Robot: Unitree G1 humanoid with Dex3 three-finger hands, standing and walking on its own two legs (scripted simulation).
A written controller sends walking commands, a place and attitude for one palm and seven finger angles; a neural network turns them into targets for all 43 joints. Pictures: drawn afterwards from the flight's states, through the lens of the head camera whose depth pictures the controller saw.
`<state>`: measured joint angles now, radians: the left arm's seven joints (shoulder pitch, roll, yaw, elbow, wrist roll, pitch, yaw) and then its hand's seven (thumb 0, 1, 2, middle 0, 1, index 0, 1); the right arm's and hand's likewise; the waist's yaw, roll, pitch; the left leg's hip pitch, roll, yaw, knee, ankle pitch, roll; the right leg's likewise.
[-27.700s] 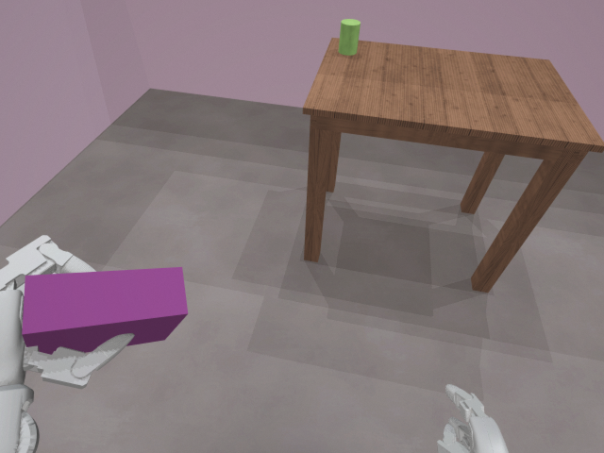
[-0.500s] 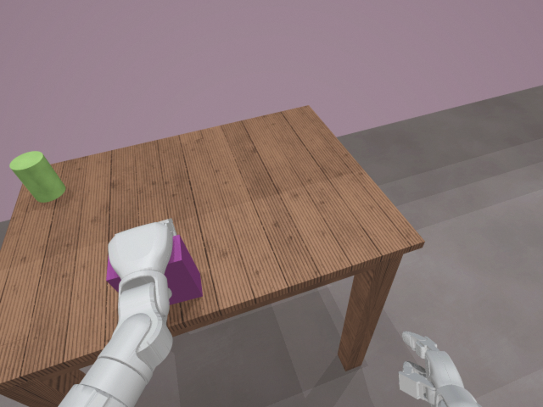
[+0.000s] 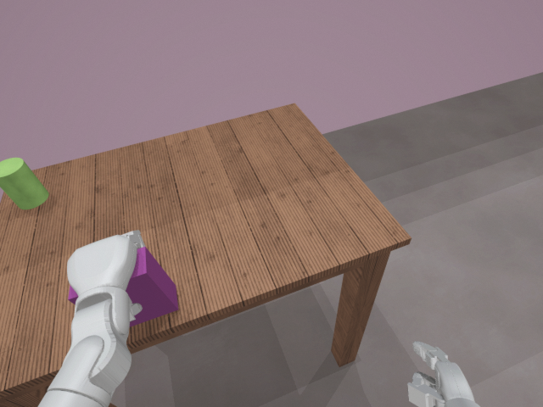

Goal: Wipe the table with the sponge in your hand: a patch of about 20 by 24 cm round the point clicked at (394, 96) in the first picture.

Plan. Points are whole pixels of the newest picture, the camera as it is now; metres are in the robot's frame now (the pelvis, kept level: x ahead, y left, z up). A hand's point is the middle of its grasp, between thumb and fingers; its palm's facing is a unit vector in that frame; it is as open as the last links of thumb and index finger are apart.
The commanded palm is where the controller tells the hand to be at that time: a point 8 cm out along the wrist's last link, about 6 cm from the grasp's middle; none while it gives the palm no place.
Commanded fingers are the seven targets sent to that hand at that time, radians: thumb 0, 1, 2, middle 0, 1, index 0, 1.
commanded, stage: slide back across to the middle lane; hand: left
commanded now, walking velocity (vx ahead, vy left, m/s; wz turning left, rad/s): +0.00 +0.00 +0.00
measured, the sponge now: (135, 297) +0.27 +0.27 +0.00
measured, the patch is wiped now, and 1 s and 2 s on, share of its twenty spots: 1.00 1.00 1.00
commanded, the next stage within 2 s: wipe forward along the middle lane in 0.16 s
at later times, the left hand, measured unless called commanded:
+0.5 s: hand (93, 291) +0.26 +0.31 +0.05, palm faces -0.04 -0.04 -1.00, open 9.1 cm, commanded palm +0.24 +0.30 +0.08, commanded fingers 0.00 0.10 1.30 -1.20 -1.60 -1.20 -1.60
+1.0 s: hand (94, 259) +0.31 +0.34 +0.04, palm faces -0.10 +0.02 -1.00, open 9.1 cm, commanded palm +0.30 +0.33 +0.07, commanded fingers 0.00 0.10 1.30 -1.20 -1.60 -1.20 -1.60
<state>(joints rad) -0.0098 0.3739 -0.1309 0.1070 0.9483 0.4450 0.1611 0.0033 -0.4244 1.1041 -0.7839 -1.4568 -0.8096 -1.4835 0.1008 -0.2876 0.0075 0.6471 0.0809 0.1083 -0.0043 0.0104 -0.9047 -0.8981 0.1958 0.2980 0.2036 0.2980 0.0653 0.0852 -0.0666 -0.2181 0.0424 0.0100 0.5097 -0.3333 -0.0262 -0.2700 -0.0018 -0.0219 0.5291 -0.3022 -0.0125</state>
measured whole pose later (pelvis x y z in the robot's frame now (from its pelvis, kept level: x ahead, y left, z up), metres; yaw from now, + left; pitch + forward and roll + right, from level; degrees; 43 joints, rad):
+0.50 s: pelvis -0.02 +0.01 +0.00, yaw +2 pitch +3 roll +0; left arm -0.09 0.43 -0.09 0.23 0.97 0.34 0.12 -0.02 -0.46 1.13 -0.82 -1.43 -0.84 -1.45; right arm 0.09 -0.27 0.00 0.67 0.07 0.06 -0.04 0.01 -0.90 -0.90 0.20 0.30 0.20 0.30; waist 0.10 0.08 -0.05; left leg -0.27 0.03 -0.02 0.53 -0.31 -0.02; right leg -0.30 -0.02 -0.05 0.53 -0.28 -0.01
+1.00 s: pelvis -0.04 +0.00 -0.01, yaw +2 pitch +8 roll +0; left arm -0.46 0.53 0.00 0.72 1.00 0.17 0.16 0.00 -0.52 1.18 -0.85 -1.39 -0.87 -1.43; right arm 0.21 -0.30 -0.03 0.72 0.07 0.08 -0.06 0.01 -0.90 -0.90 0.20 0.30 0.21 0.30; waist 0.02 0.06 -0.08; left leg -0.46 0.04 -0.03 0.62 -0.31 -0.02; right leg -0.48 -0.01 -0.05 0.60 -0.26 -0.02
